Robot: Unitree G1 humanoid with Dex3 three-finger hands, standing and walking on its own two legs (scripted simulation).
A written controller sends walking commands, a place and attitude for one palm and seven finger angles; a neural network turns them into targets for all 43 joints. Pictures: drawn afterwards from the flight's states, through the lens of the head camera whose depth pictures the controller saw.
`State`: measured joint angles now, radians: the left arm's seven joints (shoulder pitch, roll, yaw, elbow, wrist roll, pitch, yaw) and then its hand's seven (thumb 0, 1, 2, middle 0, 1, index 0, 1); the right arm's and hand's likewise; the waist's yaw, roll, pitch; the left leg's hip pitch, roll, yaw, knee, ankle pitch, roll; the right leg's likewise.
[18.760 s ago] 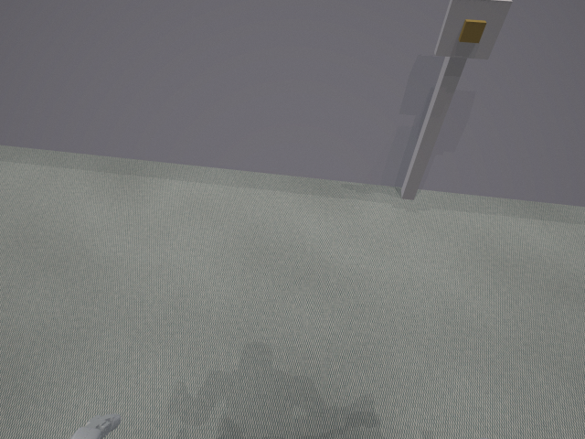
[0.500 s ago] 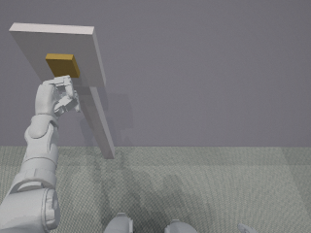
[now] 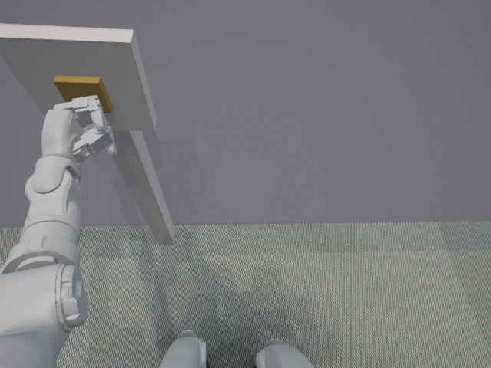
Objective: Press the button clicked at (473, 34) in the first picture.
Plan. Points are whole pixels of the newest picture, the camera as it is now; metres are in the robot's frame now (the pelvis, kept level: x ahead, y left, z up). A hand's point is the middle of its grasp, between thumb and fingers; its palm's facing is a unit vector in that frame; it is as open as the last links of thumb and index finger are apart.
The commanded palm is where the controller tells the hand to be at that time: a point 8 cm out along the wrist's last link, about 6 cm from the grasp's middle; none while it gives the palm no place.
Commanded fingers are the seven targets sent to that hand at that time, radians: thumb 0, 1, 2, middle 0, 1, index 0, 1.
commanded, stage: press the button with the knuckle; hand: left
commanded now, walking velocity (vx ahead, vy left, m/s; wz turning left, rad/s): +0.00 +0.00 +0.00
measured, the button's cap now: (86, 92) +0.53 +0.24 +0.11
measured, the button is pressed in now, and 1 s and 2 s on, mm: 5 8 0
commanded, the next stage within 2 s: hold the button down briefly in 0.34 s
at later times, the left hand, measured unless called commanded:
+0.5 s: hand (105, 129) +0.48 +0.21 +0.08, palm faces +0.02 -1.00 -0.03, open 2.8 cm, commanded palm +0.49 +0.24 +0.08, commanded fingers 0.00 0.90 0.90 -1.30 -1.50 -1.30 -1.50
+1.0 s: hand (104, 132) +0.48 +0.21 +0.07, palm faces +0.03 -1.00 -0.01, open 2.8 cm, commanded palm +0.46 +0.25 +0.08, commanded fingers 0.00 0.90 0.90 -1.30 -1.50 -1.30 -1.50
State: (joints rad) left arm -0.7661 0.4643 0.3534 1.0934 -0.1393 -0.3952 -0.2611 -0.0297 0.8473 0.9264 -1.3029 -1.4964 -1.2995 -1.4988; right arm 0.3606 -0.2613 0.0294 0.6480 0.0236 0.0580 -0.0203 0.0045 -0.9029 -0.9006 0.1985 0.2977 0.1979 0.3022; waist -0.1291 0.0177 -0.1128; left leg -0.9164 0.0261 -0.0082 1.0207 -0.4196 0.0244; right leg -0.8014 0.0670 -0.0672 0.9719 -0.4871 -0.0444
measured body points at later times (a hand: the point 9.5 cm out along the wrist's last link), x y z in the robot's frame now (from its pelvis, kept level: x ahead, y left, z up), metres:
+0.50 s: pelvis -0.03 +0.00 -0.01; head +0.09 +0.04 +0.42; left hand +0.47 +0.26 +0.08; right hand -0.01 -0.27 -0.12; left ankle +0.04 +0.10 -0.67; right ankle -0.01 -0.10 -0.67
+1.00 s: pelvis -0.03 +0.01 -0.01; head +0.08 +0.04 +0.42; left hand +0.47 +0.27 +0.08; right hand -0.02 -0.26 -0.12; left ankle +0.03 +0.10 -0.67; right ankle -0.01 -0.10 -0.67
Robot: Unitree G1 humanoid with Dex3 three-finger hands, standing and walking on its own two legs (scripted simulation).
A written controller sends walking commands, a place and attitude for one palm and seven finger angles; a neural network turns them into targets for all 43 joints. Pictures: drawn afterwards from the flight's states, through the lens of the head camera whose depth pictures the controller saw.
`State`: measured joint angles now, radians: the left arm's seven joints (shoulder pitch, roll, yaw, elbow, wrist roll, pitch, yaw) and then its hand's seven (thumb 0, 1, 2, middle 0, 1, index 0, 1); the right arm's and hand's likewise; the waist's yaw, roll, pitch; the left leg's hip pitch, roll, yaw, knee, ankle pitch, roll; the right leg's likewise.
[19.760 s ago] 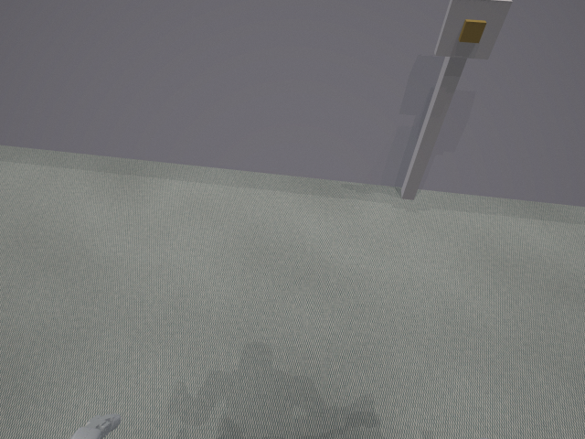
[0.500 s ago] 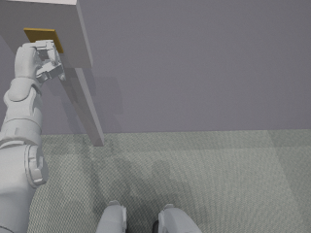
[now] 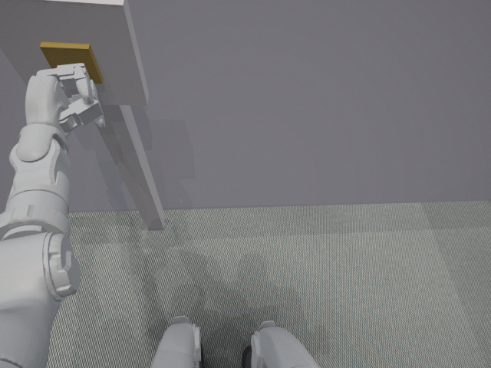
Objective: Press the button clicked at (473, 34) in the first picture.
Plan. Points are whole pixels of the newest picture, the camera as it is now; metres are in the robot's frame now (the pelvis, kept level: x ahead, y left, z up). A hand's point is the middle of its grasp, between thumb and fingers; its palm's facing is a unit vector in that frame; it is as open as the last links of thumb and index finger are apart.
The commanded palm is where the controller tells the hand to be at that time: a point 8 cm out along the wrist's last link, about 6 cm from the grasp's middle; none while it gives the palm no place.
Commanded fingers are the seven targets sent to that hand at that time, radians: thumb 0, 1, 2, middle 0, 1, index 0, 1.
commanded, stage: pull the fist back off the button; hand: left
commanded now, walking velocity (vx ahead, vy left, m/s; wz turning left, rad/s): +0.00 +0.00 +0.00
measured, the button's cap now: (74, 60) +0.56 +0.23 +0.12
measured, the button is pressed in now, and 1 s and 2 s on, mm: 8 0 0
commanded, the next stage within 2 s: draw the hand back to the body in 0.74 s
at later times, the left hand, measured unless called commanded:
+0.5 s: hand (98, 130) +0.46 +0.19 +0.08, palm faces +0.03 -1.00 -0.01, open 3.1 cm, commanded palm +0.42 +0.24 +0.09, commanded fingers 0.00 0.90 0.90 -1.30 -1.50 -1.30 -1.50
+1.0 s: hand (89, 155) +0.40 +0.19 +0.11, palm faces +0.02 -1.00 -0.04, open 3.2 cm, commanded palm +0.36 +0.24 +0.12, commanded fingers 0.00 0.90 0.90 -1.30 -1.50 -1.30 -1.50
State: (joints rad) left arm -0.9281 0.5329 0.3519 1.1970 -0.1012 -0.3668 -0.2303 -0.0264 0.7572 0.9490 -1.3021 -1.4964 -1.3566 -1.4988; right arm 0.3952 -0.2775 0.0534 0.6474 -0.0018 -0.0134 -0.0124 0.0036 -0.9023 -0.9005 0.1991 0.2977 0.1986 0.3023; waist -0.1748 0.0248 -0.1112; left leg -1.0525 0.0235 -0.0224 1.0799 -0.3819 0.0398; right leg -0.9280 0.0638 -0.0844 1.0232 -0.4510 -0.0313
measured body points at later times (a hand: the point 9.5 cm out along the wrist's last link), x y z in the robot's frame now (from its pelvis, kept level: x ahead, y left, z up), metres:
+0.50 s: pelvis +0.04 +0.00 +0.02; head +0.12 +0.01 +0.47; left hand +0.46 +0.25 +0.08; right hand +0.12 -0.26 -0.08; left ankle +0.07 +0.09 -0.66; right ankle +0.02 -0.11 -0.66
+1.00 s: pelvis +0.04 -0.02 +0.03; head +0.08 -0.02 +0.48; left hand +0.39 +0.24 +0.12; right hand +0.17 -0.27 -0.07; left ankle +0.07 +0.09 -0.66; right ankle +0.02 -0.11 -0.66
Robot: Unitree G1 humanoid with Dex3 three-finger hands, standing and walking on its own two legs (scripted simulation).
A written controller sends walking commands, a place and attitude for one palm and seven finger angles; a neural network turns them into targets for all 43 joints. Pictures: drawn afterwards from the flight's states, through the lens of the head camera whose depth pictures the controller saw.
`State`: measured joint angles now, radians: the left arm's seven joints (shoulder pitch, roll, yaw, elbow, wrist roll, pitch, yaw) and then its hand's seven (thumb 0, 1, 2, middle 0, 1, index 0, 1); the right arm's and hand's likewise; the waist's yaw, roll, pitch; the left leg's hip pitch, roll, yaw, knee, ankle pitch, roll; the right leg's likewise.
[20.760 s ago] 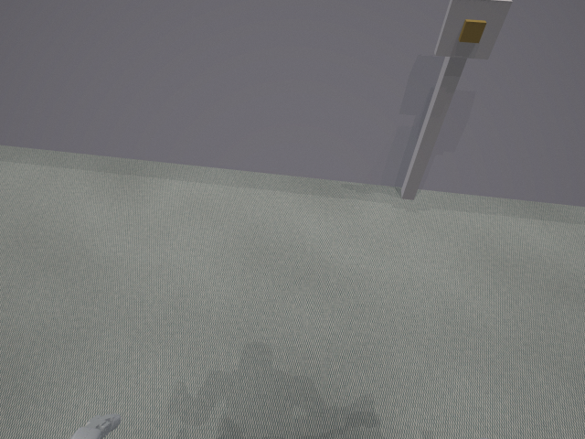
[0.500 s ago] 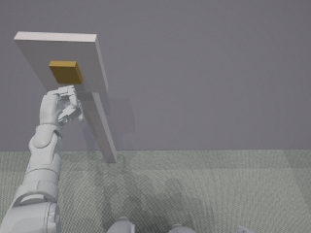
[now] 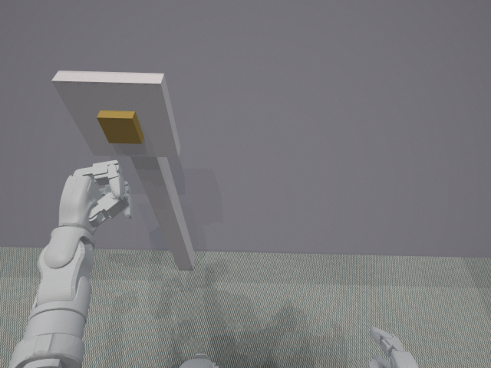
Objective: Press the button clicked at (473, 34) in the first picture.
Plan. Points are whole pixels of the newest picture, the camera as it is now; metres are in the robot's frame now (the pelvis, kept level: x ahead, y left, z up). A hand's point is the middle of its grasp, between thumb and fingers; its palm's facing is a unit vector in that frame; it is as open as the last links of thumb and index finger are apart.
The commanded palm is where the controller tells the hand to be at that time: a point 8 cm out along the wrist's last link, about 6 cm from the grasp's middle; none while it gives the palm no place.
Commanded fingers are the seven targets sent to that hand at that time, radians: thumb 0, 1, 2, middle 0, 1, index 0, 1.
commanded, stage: draw the hand back to the body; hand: left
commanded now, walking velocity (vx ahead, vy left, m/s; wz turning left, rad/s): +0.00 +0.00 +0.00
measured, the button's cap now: (122, 126) +0.52 +0.24 +0.09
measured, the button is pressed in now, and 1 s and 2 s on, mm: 0 0 0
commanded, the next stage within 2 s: step back with the hand held close in 1.32 s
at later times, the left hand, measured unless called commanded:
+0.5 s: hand (71, 234) +0.27 +0.22 +0.14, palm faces +0.20 -0.96 -0.22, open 3.1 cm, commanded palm +0.23 +0.27 +0.15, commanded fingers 0.00 0.90 0.90 -1.30 -1.50 -1.30 -1.50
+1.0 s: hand out of the picture +0.22 +0.25 +0.20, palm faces +0.35 -0.86 -0.38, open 3.1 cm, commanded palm +0.16 +0.29 +0.22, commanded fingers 0.00 0.90 0.90 -1.30 -1.50 -1.30 -1.50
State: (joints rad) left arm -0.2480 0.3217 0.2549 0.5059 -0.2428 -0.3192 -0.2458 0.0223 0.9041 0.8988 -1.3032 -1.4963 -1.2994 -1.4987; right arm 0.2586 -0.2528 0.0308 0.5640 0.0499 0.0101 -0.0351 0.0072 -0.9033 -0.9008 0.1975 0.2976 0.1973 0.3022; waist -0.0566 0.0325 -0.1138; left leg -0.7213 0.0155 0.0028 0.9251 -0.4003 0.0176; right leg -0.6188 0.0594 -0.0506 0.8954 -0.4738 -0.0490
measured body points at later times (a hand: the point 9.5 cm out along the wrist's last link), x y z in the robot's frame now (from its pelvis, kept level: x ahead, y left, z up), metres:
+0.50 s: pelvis +0.00 +0.00 +0.03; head +0.00 -0.01 +0.48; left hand +0.25 +0.27 +0.15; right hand +0.19 -0.23 -0.04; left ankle +0.03 +0.11 -0.69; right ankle -0.02 -0.09 -0.69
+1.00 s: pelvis +0.03 +0.01 +0.05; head +0.01 -0.01 +0.50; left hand +0.19 +0.29 +0.22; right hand +0.23 -0.20 -0.03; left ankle +0.03 +0.11 -0.69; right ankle -0.02 -0.09 -0.69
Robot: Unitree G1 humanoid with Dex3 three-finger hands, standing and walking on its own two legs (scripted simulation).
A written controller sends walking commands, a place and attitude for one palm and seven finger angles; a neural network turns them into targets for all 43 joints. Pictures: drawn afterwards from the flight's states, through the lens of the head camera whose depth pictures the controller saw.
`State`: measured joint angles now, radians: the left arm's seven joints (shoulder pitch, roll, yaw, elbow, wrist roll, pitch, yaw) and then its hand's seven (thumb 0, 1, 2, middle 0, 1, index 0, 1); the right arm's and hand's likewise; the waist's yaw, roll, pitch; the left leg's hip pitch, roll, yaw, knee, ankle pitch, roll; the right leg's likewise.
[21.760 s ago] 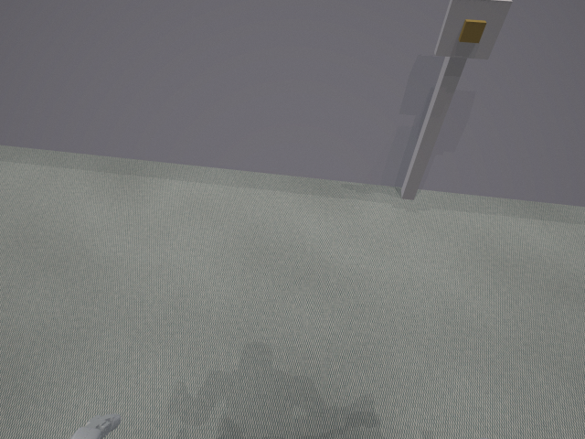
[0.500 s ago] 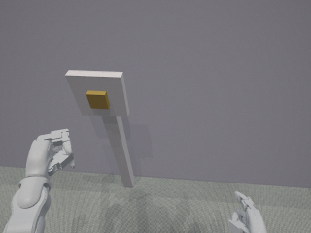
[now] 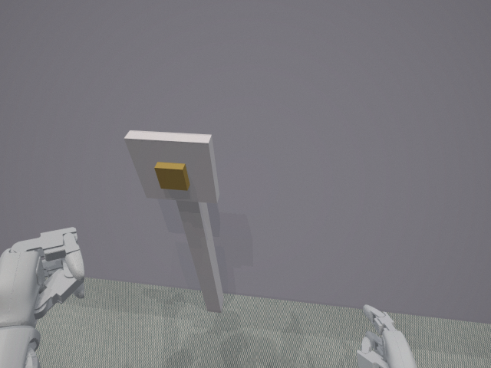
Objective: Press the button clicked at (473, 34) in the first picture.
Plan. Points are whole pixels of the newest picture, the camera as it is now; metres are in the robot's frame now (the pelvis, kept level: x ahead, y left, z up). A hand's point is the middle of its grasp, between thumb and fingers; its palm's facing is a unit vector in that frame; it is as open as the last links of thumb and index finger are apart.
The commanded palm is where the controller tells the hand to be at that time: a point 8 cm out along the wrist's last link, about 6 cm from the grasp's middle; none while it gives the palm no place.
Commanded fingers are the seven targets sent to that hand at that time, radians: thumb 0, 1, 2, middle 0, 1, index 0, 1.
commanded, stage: draw the hand back to the body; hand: left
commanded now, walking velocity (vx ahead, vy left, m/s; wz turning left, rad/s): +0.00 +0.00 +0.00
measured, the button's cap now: (173, 175) +0.49 +0.23 +0.04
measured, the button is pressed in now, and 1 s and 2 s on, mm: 0 0 0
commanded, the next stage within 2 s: step back with the hand held close in 0.32 s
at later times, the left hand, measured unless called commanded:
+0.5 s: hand (61, 288) +0.16 +0.23 +0.16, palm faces +0.39 -0.83 -0.39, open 3.1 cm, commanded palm +0.11 +0.27 +0.17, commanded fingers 0.00 0.90 0.90 -1.30 -1.50 -1.30 -1.50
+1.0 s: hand (28, 311) +0.13 +0.26 +0.16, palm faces +0.31 -0.81 -0.50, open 3.1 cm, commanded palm +0.07 +0.30 +0.17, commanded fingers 0.00 0.90 0.90 -1.30 -1.50 -1.30 -1.50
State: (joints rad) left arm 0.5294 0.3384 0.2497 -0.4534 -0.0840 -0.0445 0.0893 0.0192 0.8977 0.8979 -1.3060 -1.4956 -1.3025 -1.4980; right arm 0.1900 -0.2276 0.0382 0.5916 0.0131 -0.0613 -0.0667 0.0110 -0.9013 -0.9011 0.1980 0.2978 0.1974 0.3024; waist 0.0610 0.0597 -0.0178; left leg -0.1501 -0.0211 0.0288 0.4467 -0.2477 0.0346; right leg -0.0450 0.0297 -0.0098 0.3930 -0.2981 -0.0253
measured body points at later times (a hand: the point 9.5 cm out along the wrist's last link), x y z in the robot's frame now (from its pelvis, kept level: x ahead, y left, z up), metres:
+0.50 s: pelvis -0.02 -0.01 +0.00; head -0.05 -0.03 +0.45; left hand +0.13 +0.28 +0.19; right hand +0.17 -0.23 -0.08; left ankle +0.00 +0.10 -0.74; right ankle -0.05 -0.10 -0.74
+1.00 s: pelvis -0.07 +0.02 +0.00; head -0.05 +0.02 +0.44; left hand +0.11 +0.30 +0.19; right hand +0.11 -0.22 -0.08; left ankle +0.00 +0.10 -0.74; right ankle -0.05 -0.10 -0.74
